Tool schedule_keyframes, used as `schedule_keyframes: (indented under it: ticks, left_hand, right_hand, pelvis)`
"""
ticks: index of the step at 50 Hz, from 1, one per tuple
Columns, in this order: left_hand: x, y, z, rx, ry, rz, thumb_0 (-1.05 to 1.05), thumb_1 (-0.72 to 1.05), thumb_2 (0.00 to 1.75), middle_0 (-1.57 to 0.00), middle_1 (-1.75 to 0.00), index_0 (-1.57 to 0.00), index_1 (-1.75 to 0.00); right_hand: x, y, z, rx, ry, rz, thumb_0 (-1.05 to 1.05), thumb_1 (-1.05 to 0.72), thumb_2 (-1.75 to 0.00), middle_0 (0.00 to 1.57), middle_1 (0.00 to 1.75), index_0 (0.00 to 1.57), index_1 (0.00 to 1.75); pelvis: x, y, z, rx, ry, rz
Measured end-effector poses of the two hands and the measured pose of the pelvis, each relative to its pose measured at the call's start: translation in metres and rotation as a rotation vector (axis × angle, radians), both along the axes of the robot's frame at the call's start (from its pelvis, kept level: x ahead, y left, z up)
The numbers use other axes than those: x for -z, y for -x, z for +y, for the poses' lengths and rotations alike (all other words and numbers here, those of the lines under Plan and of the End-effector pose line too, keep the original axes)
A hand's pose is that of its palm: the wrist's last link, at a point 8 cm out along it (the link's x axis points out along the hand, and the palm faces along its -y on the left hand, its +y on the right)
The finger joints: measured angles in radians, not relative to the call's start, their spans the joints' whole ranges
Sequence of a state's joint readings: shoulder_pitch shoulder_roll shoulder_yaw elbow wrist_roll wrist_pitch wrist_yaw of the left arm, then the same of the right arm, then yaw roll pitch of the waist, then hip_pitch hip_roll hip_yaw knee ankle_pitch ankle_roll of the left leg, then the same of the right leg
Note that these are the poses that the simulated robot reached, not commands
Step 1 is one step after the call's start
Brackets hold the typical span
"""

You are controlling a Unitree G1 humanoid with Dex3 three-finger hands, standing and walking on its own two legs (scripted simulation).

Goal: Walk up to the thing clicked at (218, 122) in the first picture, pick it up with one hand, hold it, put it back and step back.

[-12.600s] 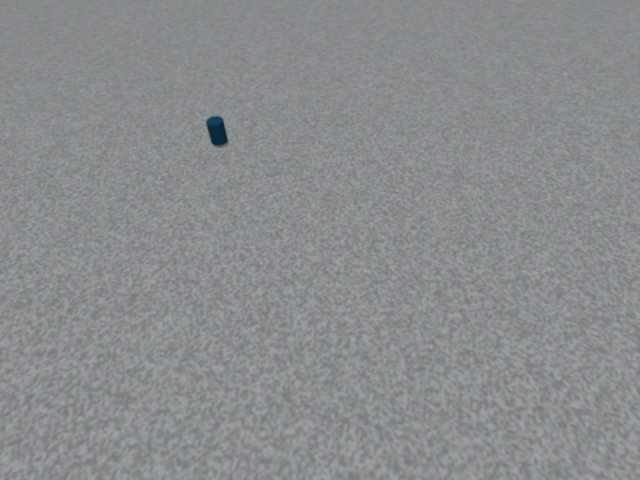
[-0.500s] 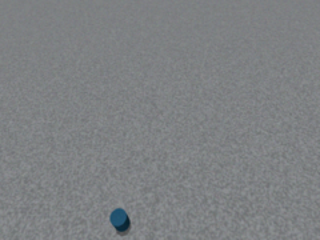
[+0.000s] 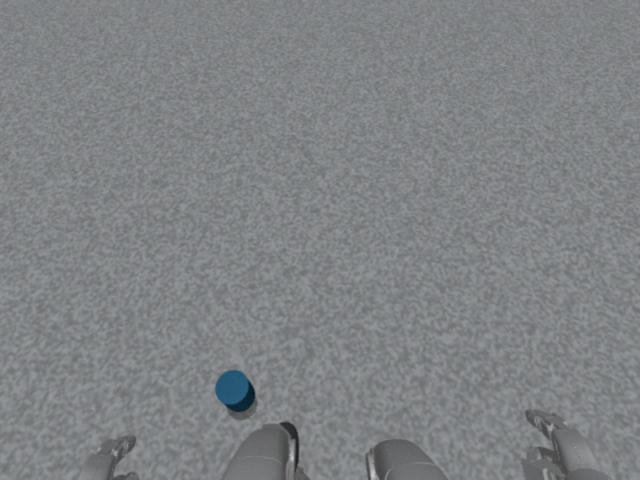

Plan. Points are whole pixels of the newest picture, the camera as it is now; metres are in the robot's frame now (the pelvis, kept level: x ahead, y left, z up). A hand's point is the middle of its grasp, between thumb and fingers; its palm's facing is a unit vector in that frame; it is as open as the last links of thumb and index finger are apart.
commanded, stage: walk up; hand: left
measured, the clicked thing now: (236, 391) +0.34 +0.26 -0.69
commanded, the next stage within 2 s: stand in 0.50 s
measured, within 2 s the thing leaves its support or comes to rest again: neither
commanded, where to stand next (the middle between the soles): +0.01 +0.03 m, yaw +2 degrees
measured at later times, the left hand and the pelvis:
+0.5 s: hand out of the picture -0.01 +0.28 -0.12, palm faces +0.07 -0.91 -0.42, open 7.4 cm; pelvis -0.01 -0.01 +0.01, yaw +3 degrees
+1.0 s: hand out of the picture +0.09 +0.23 -0.12, palm faces +0.04 -0.94 -0.34, open 7.4 cm; pelvis +0.01 -0.02 +0.03, yaw +3 degrees
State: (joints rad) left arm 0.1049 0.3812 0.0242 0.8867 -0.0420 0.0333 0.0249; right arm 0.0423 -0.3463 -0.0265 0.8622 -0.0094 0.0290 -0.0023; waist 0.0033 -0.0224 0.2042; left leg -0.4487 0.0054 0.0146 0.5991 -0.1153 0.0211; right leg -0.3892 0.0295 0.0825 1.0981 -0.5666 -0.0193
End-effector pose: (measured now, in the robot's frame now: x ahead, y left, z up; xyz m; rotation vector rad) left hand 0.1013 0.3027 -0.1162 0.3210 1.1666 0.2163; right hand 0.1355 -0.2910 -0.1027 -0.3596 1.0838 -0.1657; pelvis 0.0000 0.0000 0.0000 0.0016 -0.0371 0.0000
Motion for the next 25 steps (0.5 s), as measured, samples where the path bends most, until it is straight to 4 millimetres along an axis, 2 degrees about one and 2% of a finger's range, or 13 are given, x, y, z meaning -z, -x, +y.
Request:
schedule_keyframes:
  ticks: [3,6,10,13,19,22,25]
  left_hand:
    - [0.000,0.015,-0.003,0.010,-0.022,0.011,0.00,0.91,0.90,-0.20,-0.29,-0.21,-0.30]
    - [-0.002,0.042,-0.005,0.006,-0.062,0.038,0.00,0.91,0.90,-0.20,-0.29,-0.21,-0.30]
    - [-0.020,0.087,-0.007,-0.024,-0.101,0.094,0.00,0.91,0.90,-0.20,-0.30,-0.21,-0.30]
    - [-0.037,0.110,-0.004,-0.059,-0.126,0.138,0.00,0.91,0.90,-0.20,-0.30,-0.21,-0.30]
    - [-0.051,0.118,0.004,-0.084,-0.118,0.087,0.01,0.90,0.90,-0.20,-0.30,-0.21,-0.30]
    - [-0.046,0.120,0.012,-0.103,-0.093,0.049,0.01,0.90,0.90,-0.20,-0.30,-0.21,-0.30]
    - [-0.032,0.122,0.020,-0.104,-0.065,0.071,0.00,0.90,0.90,-0.20,-0.30,-0.21,-0.30]
  right_hand:
    - [0.002,-0.001,-0.009,-0.005,-0.006,-0.041,0.01,-0.90,-0.90,0.20,0.30,0.20,0.30]
    - [0.011,0.004,-0.024,0.004,-0.017,-0.068,0.01,-0.90,-0.90,0.20,0.30,0.20,0.30]
    - [0.014,0.029,-0.034,0.030,-0.033,-0.009,0.01,-0.90,-0.90,0.20,0.30,0.20,0.30]
    - [0.011,0.050,-0.040,0.047,-0.042,0.046,0.01,-0.90,-0.90,0.20,0.30,0.20,0.30]
    - [0.011,0.090,-0.040,0.012,-0.028,0.180,0.01,-0.90,-0.90,0.20,0.30,0.20,0.30]
    - [0.007,0.088,-0.034,-0.022,-0.014,0.206,0.01,-0.90,-0.90,0.20,0.30,0.20,0.30]
    - [0.000,0.071,-0.025,-0.032,0.000,0.135,0.02,-0.90,-0.90,0.20,0.30,0.20,0.30]
  pelvis:
    - [0.005,0.011,-0.006,0.014,-0.010,0.007]
    - [0.013,0.022,-0.014,0.027,0.001,0.000]
    - [0.003,0.027,-0.022,0.022,-0.023,-0.001]
    - [-0.009,0.029,-0.023,0.022,-0.048,0.012]
    - [-0.016,0.024,-0.019,-0.031,-0.034,0.025]
    - [-0.014,0.018,-0.014,-0.059,-0.024,0.021]
    - [-0.010,0.012,-0.007,-0.053,-0.051,0.000]
